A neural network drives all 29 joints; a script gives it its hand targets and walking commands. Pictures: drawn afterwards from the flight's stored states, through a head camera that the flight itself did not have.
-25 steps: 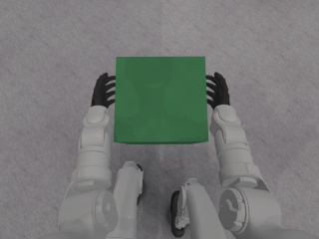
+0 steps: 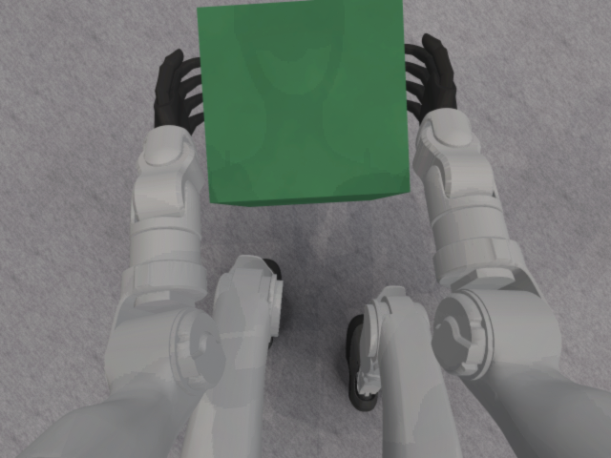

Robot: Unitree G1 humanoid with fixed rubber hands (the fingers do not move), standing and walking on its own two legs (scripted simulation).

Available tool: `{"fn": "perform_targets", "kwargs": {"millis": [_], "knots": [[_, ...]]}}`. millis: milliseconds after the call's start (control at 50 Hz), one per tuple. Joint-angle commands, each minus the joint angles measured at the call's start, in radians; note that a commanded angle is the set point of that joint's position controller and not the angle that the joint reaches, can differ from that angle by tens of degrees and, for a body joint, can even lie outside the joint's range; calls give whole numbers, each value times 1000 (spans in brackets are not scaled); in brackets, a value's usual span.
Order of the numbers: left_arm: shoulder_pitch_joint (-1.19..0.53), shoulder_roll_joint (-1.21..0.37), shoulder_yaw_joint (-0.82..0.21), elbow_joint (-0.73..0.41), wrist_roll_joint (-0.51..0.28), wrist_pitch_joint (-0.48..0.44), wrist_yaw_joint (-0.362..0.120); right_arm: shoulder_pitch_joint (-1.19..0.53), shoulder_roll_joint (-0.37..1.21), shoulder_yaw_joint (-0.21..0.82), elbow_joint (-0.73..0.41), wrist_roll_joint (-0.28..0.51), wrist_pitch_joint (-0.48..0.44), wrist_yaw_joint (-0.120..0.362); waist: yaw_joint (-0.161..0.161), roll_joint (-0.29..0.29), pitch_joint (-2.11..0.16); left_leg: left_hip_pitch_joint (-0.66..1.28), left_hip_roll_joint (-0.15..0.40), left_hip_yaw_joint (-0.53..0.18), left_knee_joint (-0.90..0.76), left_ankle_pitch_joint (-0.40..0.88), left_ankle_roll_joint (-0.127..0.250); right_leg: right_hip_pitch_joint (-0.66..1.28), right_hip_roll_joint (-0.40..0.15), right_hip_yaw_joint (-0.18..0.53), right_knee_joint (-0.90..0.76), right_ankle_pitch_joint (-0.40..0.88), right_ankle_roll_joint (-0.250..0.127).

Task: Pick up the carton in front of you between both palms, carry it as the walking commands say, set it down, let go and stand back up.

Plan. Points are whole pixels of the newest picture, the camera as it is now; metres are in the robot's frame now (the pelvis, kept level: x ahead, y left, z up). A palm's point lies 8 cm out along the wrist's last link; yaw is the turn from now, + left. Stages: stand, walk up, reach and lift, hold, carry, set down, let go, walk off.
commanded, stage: set down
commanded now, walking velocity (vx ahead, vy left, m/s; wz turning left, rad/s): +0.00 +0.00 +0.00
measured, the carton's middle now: (306, 128) +0.49 +0.09 -0.19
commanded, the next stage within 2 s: none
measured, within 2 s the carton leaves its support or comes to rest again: rests again in 1.10 s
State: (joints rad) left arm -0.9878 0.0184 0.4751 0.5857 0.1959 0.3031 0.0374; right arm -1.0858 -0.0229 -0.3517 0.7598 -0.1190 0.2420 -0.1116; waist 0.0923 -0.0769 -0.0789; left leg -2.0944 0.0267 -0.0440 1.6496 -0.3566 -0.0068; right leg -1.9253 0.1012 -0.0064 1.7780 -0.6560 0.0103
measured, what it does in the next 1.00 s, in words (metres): lowers itself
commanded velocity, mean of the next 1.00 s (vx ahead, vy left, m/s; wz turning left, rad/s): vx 0.00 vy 0.00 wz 0.00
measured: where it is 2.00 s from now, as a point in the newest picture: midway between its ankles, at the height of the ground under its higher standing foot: (311, 350)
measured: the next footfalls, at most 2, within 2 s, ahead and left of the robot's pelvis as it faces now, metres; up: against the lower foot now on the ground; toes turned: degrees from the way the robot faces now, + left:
none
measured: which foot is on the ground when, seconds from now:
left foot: down 0.00-1.00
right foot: down 0.00-1.00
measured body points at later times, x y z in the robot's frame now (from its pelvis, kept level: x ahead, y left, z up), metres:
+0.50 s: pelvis -0.02 -0.01 -0.09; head +0.35 +0.04 +0.16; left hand +0.48 +0.28 -0.25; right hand +0.56 -0.01 -0.26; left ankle +0.14 +0.13 -0.47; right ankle +0.05 -0.12 -0.47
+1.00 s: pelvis -0.02 -0.01 -0.11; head +0.36 +0.02 +0.13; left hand +0.49 +0.28 -0.28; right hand +0.56 -0.02 -0.30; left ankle +0.14 +0.13 -0.47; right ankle +0.05 -0.12 -0.47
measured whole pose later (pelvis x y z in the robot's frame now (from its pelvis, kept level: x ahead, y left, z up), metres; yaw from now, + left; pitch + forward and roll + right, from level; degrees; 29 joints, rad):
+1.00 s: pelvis -0.02 -0.01 -0.11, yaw +0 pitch +43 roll +1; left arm -1.41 0.27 0.46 0.97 0.05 0.24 -0.01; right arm -1.54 -0.24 -0.08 1.08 -0.02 0.23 -0.14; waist 0.20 -0.04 0.29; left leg -2.36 0.06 -0.04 1.99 -0.37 -0.03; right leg -2.23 0.16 0.00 2.17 -0.69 0.00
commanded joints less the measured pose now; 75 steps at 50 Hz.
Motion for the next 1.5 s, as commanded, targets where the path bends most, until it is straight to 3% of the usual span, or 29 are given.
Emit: {"fn": "perform_targets", "kwargs": {"millis": [0, 180, 340, 480, 600, 680, 860, 1000, 1320, 1480], "knots": [[-651, -824, -509, -19, -110, -22, -186, -658, 882, 462, -42, 99, -26, 230, 84, 40, -1118, 1055, -145, 79, -2, 340, -40, 68, 130, -36, -182, 207, 10], [-798, -735, -463, -8, -123, -30, -191, -765, 811, 442, 27, 113, -24, 231, 108, 24, -1079, 968, -127, 90, 102, 327, -41, -42, 126, -39, -86, 166, 0], [-928, -630, -459, -10, -184, -50, -200, -884, 734, 496, 45, 175, -34, 209, 147, 12, -1073, 915, -103, 113, 210, 355, -37, -17, 116, -35, 12, 180, -6], [-924, -653, -402, 117, -244, -64, -229, -965, 657, 498, 67, 184, -59, 197, 128, -41, -935, 796, -87, 108, 295, 398, -29, -19, 101, -22, 73, 216, -17], [-963, -669, -414, 98, -310, -69, -251, -1024, 675, 549, 4, 209, -65, 179, 137, -100, -1014, 725, -83, 116, 334, 469, -27, 135, 91, -10, 121, 346, -13], [-924, -664, -384, 143, -301, -73, -260, -1006, 702, 553, 11, 211, -71, 186, 145, -120, -952, 722, -82, 104, 352, 495, -18, 59, 86, -7, 129, 347, -9], [-886, -607, -290, 232, -240, -91, -261, -981, 659, 504, 101, 194, -82, 204, 177, -143, -762, 571, -72, 105, 343, 377, -12, -28, 83, 0, 128, 270, -8], [-898, -566, -249, 279, -235, -106, -267, -1005, 595, 486, 117, 171, -92, 201, 172, -158, -687, 491, -66, 100, 348, 321, -9, -23, 72, 5, 133, 240, -11], [-891, -425, -187, 391, -207, -126, -259, -851, 448, 359, 244, 32, -64, 214, 104, -106, -412, 407, -57, 67, 363, 174, -1, -144, 49, 9, 149, 114, -32], [-846, -339, -121, 439, -171, -122, -245, -803, 362, 308, 288, -19, -53, 220, 85, -117, -316, 368, -54, 61, 372, 113, 4, -138, 37, 21, 148, 83, -35]]}}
